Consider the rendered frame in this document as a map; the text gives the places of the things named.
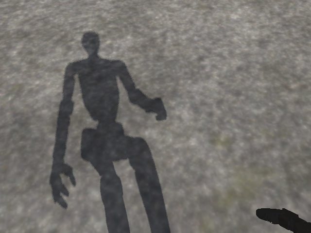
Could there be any right robot hand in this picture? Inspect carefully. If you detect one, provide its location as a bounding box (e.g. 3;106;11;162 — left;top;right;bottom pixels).
256;208;311;233

